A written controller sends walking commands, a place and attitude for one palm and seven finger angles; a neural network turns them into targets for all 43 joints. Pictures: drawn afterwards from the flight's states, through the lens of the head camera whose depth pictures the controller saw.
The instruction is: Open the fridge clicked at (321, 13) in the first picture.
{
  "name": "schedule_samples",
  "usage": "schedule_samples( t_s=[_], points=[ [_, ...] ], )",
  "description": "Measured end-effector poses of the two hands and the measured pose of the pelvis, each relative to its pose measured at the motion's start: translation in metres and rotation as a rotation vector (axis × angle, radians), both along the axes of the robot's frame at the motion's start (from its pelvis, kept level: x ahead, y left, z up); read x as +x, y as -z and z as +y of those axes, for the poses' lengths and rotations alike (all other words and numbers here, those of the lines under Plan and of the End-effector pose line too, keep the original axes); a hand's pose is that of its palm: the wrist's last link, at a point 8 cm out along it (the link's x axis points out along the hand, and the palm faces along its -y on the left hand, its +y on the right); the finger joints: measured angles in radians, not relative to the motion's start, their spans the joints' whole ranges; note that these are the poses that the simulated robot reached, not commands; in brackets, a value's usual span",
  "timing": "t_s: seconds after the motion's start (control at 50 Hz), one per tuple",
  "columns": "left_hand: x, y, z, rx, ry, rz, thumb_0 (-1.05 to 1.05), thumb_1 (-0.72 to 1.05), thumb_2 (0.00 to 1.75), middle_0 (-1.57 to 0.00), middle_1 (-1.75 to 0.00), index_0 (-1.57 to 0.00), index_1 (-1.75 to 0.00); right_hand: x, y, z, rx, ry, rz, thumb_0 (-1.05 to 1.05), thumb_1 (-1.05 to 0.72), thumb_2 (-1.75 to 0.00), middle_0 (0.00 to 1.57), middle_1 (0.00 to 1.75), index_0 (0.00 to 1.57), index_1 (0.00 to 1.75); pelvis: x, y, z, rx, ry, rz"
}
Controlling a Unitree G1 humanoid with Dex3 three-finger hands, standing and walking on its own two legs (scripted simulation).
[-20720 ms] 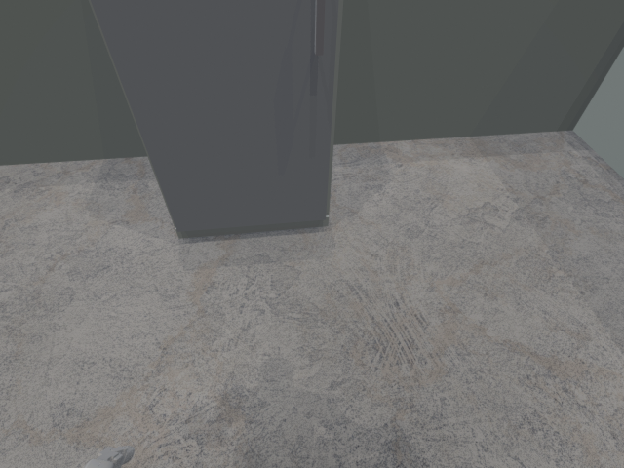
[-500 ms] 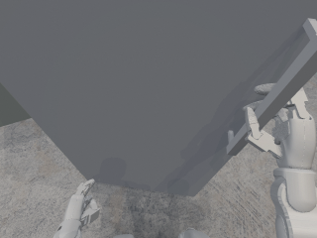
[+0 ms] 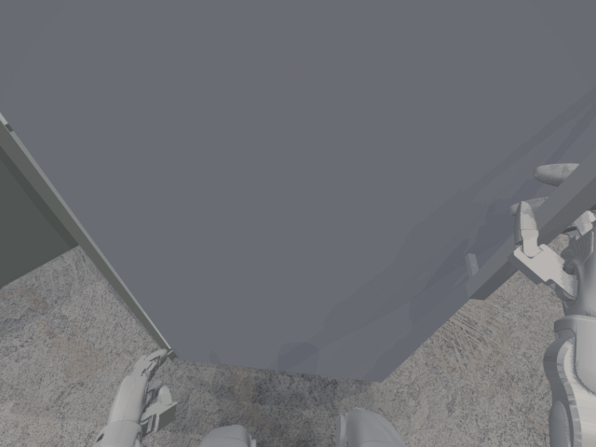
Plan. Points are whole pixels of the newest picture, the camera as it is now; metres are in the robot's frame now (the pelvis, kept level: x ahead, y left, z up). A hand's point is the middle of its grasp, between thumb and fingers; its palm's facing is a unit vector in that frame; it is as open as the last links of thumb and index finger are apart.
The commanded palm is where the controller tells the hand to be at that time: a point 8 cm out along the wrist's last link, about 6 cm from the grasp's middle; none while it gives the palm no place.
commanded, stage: walk backward, drawing the door open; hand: right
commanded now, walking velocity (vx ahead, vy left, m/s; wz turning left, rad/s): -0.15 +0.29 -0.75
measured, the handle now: (537, 209) +0.34 -0.19 +0.20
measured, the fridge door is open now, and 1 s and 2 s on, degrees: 48 81 77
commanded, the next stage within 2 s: stop walking and hold the door back in 0.88 s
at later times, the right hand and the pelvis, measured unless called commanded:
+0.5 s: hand (524, 415) +0.15 -0.13 +0.19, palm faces +0.56 +0.79 -0.26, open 6.6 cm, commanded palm +0.09 -0.16 +0.19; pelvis -0.08 +0.15 +0.00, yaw -16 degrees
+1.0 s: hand out of the picture +0.02 -0.05 +0.19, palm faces +0.70 +0.68 -0.22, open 6.4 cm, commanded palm -0.03 -0.08 +0.17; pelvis -0.13 +0.26 +0.01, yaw -34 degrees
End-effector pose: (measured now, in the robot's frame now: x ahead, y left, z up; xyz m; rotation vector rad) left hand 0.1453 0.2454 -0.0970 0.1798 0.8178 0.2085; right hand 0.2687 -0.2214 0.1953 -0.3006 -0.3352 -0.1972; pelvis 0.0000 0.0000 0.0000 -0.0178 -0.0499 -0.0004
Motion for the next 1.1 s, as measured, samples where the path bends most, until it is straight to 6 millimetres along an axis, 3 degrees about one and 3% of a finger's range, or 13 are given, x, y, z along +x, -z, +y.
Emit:
schedule_samples(
  t_s=[0.08, 0.14, 0.28, 0.38, 0.5, 0.62, 0.72, 0.78, 0.96, 1.04, 1.1],
  points=[
    [-0.005, -0.013, 0.015, 0.074, 0.063, 0.008, 0.01, 0.91, 0.90, -0.20, -0.29, -0.20, -0.29, -0.030, 0.001, 0.004, 0.023, 0.005, -0.026, -0.06, -0.63, -0.81, 0.46, 1.40, 0.27, 1.36, -0.011, -0.001, 0.014, 0.007, 0.067, 0.035],
    [-0.003, -0.018, 0.019, 0.106, 0.099, -0.035, 0.01, 0.91, 0.90, -0.20, -0.29, -0.20, -0.29, -0.050, 0.005, 0.007, 0.042, -0.008, -0.084, -0.06, -0.61, -0.82, 0.46, 1.40, 0.28, 1.37, -0.023, 0.009, 0.022, 0.017, 0.099, 0.050],
    [-0.007, -0.029, 0.006, 0.002, 0.234, -0.033, 0.01, 0.91, 0.90, -0.20, -0.29, -0.20, -0.29, -0.097, 0.001, 0.021, 0.029, 0.078, -0.036, -0.04, -0.61, -0.80, 0.47, 1.39, 0.29, 1.37, -0.050, -0.011, 0.062, 0.077, 0.186, 0.019],
    [-0.006, -0.025, 0.010, -0.077, 0.326, -0.056, 0.01, 0.90, 0.90, -0.20, -0.30, -0.20, -0.30, -0.129, -0.002, 0.036, 0.031, 0.193, -0.002, -0.03, -0.63, -0.81, 0.47, 1.40, 0.29, 1.37, -0.062, -0.013, 0.098, 0.097, 0.226, 0.020],
    [0.004, -0.004, 0.045, -0.114, 0.407, -0.081, 0.01, 0.90, 0.90, -0.20, -0.30, -0.21, -0.30, -0.167, -0.001, 0.059, -0.016, 0.364, -0.015, -0.05, -0.63, -0.82, 0.46, 1.40, 0.25, 1.35, -0.076, 0.005, 0.150, 0.056, 0.275, 0.025],
    [-0.002, -0.010, 0.096, -0.013, 0.404, -0.018, 0.01, 0.91, 0.90, -0.20, -0.30, -0.20, -0.30, -0.206, -0.003, 0.079, -0.019, 0.429, 0.012, -0.05, -0.64, -0.79, 0.46, 1.40, 0.27, 1.36, -0.087, -0.005, 0.175, 0.006, 0.369, 0.019],
    [-0.006, -0.020, 0.116, 0.089, 0.451, -0.008, 0.01, 0.91, 0.90, -0.20, -0.29, -0.20, -0.29, -0.234, -0.001, 0.093, -0.004, 0.420, -0.038, -0.06, -0.61, -0.80, 0.46, 1.40, 0.30, 1.36, -0.096, -0.003, 0.188, 0.021, 0.449, 0.052],
    [-0.007, -0.020, 0.117, 0.107, 0.468, -0.038, 0.01, 0.91, 0.90, -0.20, -0.29, -0.20, -0.29, -0.249, 0.003, 0.100, 0.003, 0.398, -0.097, -0.07, -0.60, -0.81, 0.46, 1.40, 0.31, 1.37, -0.106, 0.007, 0.195, 0.027, 0.483, 0.057],
    [-0.030, -0.025, 0.093, -0.063, 0.656, -0.025, 0.01, 0.91, 0.90, -0.20, -0.29, -0.20, -0.29, -0.291, -0.001, 0.136, 0.025, 0.511, -0.033, -0.03, -0.63, -0.80, 0.46, 1.40, 0.30, 1.38, -0.127, -0.013, 0.250, 0.091, 0.572, 0.014],
    [-0.030, -0.016, 0.098, -0.119, 0.726, -0.041, 0.01, 0.90, 0.90, -0.20, -0.30, -0.21, -0.30, -0.309, -0.002, 0.156, 0.023, 0.596, -0.026, -0.03, -0.64, -0.81, 0.46, 1.40, 0.29, 1.38, -0.129, -0.008, 0.281, 0.088, 0.600, 0.008],
    [-0.024, 0.000, 0.112, -0.128, 0.781, -0.045, 0.01, 0.90, 0.90, -0.20, -0.30, -0.21, -0.30, -0.319, 0.000, 0.167, -0.006, 0.668, -0.050, -0.05, -0.62, -0.81, 0.46, 1.40, 0.28, 1.37, -0.130, 0.007, 0.308, 0.044, 0.609, 0.014]
  ],
)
